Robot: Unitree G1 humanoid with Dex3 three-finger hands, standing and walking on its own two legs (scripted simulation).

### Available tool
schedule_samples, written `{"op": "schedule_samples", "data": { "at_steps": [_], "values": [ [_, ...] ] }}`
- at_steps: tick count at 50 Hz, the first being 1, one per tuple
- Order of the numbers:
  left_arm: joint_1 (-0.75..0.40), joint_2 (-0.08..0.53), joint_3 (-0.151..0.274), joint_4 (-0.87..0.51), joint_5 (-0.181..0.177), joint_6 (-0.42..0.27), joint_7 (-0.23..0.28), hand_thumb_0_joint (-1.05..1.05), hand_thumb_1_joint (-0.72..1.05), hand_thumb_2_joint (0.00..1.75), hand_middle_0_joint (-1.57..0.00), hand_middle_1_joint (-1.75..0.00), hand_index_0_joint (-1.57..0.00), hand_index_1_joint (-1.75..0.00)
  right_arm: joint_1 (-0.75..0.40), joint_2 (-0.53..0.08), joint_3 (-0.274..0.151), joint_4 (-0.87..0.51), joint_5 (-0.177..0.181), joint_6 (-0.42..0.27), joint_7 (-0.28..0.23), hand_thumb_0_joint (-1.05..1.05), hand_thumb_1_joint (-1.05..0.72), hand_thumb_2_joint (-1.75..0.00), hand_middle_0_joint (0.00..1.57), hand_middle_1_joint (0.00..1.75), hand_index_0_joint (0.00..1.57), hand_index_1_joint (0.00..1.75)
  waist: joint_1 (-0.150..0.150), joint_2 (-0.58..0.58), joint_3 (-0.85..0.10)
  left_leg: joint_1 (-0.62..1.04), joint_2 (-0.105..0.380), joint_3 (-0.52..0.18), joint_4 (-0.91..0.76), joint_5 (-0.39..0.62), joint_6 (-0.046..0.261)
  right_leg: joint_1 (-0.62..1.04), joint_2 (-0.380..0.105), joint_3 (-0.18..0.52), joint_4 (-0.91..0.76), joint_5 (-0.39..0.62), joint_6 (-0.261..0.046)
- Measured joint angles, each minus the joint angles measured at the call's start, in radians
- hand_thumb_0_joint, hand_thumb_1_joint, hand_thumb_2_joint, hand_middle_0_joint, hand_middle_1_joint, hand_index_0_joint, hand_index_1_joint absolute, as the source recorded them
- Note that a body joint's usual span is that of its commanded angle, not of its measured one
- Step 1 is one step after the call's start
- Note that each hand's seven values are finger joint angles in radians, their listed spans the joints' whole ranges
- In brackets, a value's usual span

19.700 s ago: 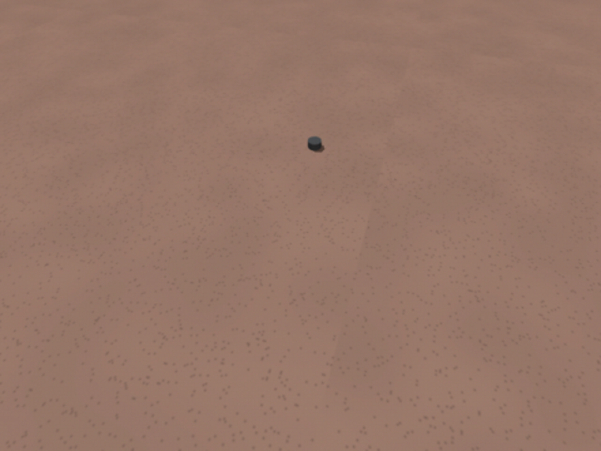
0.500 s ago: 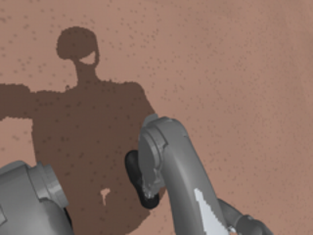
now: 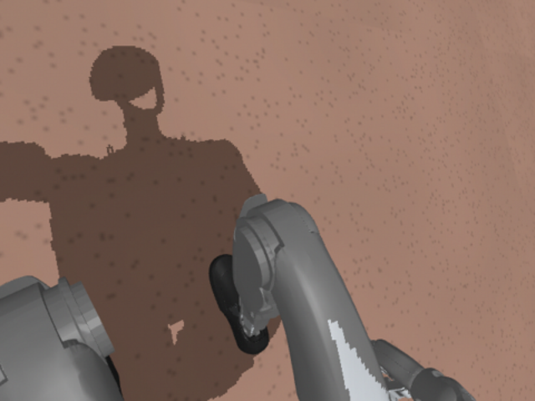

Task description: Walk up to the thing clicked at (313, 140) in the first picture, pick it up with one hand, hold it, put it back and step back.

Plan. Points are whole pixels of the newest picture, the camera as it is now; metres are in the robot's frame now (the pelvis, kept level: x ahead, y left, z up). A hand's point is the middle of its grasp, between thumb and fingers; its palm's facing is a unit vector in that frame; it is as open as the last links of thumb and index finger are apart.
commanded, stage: close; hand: left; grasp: from above
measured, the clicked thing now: out of the picture +0.45 +0.34 -0.28
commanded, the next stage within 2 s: settle in 0.28 s
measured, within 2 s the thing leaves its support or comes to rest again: leaves its support in 0.70 s
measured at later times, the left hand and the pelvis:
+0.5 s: hand out of the picture +0.43 +0.33 -0.26, palm faces -0.42 -0.16 -0.89, open 9.5 cm; pelvis +0.00 +0.00 +0.00, yaw +0 degrees
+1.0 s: hand out of the picture +0.43 +0.35 -0.19, palm faces -0.40 -0.13 -0.91, open 9.4 cm; pelvis +0.01 +0.00 +0.01, yaw +2 degrees
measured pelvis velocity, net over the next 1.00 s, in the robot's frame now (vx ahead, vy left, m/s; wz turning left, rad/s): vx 0.01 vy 0.00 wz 0.04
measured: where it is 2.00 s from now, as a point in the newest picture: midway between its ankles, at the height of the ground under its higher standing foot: (183, 362)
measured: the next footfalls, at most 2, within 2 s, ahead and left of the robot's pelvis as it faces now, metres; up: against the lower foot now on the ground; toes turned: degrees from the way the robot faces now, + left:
none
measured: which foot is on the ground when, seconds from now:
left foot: down 0.00-1.00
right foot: down 0.00-1.00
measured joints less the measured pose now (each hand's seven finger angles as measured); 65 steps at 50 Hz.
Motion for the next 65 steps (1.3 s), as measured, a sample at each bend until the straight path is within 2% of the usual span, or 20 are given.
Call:
{"op": "schedule_samples", "data": {
  "at_steps": [22, 29, 34, 40, 42, 46, 48, 52, 55, 58, 65],
  "values": [
    [-0.007, 0.008, -0.014, -0.003, -0.012, -0.004, 0.0, 0.0, 0.11, 0.38, -0.63, -0.64, -0.7, -0.58, -0.002, 0.018, 0.025, -0.014, -0.003, 0.003, -0.004, 0.0, -0.9, -0.89, 0.2, 0.3, 0.2, 0.3, 0.001, 0.0, 0.005, 0.001, -0.001, -0.006, -0.003, 0.001, -0.006, -0.001, 0.0, -0.005, -0.004, 0.003, -0.002],
    [-0.007, 0.008, 0.001, -0.023, -0.017, 0.004, -0.026, 0.0, 0.09, 0.39, -0.65, -0.62, -0.72, -0.56, 0.004, 0.014, 0.018, -0.014, 0.003, 0.006, -0.01, 0.0, -0.91, -0.9, 0.2, 0.3, 0.2, 0.3, 0.001, 0.0, 0.007, 0.001, -0.002, -0.005, -0.006, 0.004, -0.006, -0.001, -0.001, -0.005, -0.005, 0.005, -0.002],
    [0.01, -0.004, 0.027, -0.066, -0.014, 0.016, -0.057, 0.0, 0.08, 0.4, -0.67, -0.61, -0.74, -0.55, 0.022, 0.015, -0.002, -0.01, 0.009, 0.014, -0.013, 0.0, -0.91, -0.9, 0.2, 0.3, 0.2, 0.3, 0.006, 0.006, -0.005, -0.001, -0.003, -0.002, -0.01, 0.004, -0.008, -0.004, -0.003, -0.003, -0.006, 0.002, -0.005],
    [0.069, -0.048, 0.066, -0.186, -0.019, 0.028, -0.09, -0.01, 0.07, 0.4, -0.68, -0.59, -0.75, -0.54, 0.059, 0.02, -0.05, 0.01, 0.024, 0.031, -0.006, 0.0, -0.91, -0.9, 0.2, 0.3, 0.2, 0.3, 0.028, 0.035, -0.057, -0.013, -0.006, 0.007, -0.018, 0.0, -0.01, -0.018, -0.01, 0.002, -0.006, -0.007, -0.017],
    [0.086, -0.068, 0.062, -0.221, -0.024, 0.04, -0.107, -0.01, 0.08, 0.4, -0.69, -0.58, -0.75, -0.53, 0.069, 0.023, -0.07, 0.017, 0.032, 0.041, -0.003, 0.0, -0.91, -0.9, 0.2, 0.3, 0.2, 0.3, 0.039, 0.051, -0.082, -0.019, -0.006, 0.013, -0.023, -0.001, -0.01, -0.024, -0.013, 0.006, -0.006, -0.012, -0.019],
    [0.106, -0.125, 0.016, -0.279, -0.05, 0.069, -0.149, -0.01, 0.08, 0.39, -0.69, -0.56, -0.75, -0.52, 0.081, 0.031, -0.111, 0.028, 0.058, 0.063, 0.001, 0.0, -0.91, -0.9, 0.2, 0.3, 0.2, 0.3, 0.068, 0.088, -0.135, -0.026, -0.007, 0.033, -0.042, 0.002, -0.006, -0.035, -0.02, 0.02, -0.012, -0.018, -0.024],
    [0.114, -0.148, 0.016, -0.29, -0.056, 0.078, -0.176, 0.0, 0.09, 0.39, -0.69, -0.56, -0.75, -0.52, 0.079, 0.034, -0.129, 0.028, 0.071, 0.075, 0.002, 0.0, -0.91, -0.9, 0.2, 0.3, 0.2, 0.3, 0.078, 0.106, -0.156, -0.027, -0.007, 0.045, -0.054, 0.006, -0.002, -0.037, -0.023, 0.029, -0.017, -0.018, -0.023],
    [0.115, -0.197, -0.029, -0.314, -0.082, 0.094, -0.239, -0.01, 0.09, 0.39, -0.68, -0.56, -0.75, -0.52, 0.078, 0.038, -0.156, 0.02, 0.1, 0.099, -0.006, 0.0, -0.91, -0.9, 0.2, 0.3, 0.2, 0.3, 0.103, 0.132, -0.186, -0.025, -0.006, 0.07, -0.079, 0.02, 0.004, -0.041, -0.028, 0.047, -0.027, -0.014, -0.022],
    [0.114, -0.218, -0.021, -0.33, -0.08, 0.078, -0.274, 0.0, 0.09, 0.39, -0.69, -0.56, -0.75, -0.52, 0.073, 0.041, -0.168, 0.013, 0.118, 0.116, -0.017, 0.0, -0.91, -0.9, 0.2, 0.3, 0.2, 0.3, 0.112, 0.141, -0.195, -0.019, -0.007, 0.083, -0.095, 0.03, 0.004, -0.039, -0.033, 0.057, -0.033, -0.01, -0.023],
    [0.108, -0.232, -0.032, -0.347, -0.074, 0.063, -0.303, -0.01, 0.08, 0.39, -0.69, -0.56, -0.76, -0.51, 0.076, 0.045, -0.179, 0.008, 0.131, 0.135, -0.032, 0.0, -0.91, -0.9, 0.2, 0.3, 0.2, 0.3, 0.12, 0.145, -0.203, -0.015, -0.011, 0.091, -0.108, 0.038, -0.001, -0.04, -0.038, 0.064, -0.035, -0.008, -0.028],
    [0.101, -0.24, -0.022, -0.387, -0.05, 0.033, -0.326, 0.0, 0.07, 0.4, -0.7, -0.55, -0.77, -0.51, 0.085, 0.054, -0.197, 0.007, 0.147, 0.173, -0.066, 0.0, -0.91, -0.9, 0.2, 0.3, 0.2, 0.3, 0.127, 0.149, -0.214, -0.007, -0.013, 0.102, -0.13, 0.044, -0.012, -0.044, -0.044, 0.073, -0.039, -0.008, -0.029]
  ]
}}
